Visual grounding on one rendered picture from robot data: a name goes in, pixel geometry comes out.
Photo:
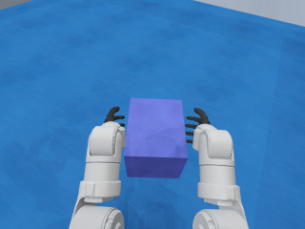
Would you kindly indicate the carton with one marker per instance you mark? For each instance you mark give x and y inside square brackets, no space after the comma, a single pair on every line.
[155,144]

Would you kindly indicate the robot right upper arm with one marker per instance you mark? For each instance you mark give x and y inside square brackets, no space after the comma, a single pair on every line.
[219,219]

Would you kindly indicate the right robot hand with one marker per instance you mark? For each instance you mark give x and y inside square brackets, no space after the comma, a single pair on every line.
[203,120]

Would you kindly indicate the robot right forearm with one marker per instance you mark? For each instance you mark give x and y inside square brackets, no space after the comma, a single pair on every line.
[216,172]

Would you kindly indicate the left robot hand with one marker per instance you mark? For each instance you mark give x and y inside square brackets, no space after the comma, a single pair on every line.
[111,117]

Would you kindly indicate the robot left forearm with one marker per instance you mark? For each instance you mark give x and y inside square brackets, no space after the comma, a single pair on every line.
[101,179]

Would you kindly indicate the robot left upper arm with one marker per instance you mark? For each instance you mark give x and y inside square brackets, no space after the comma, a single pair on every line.
[97,217]

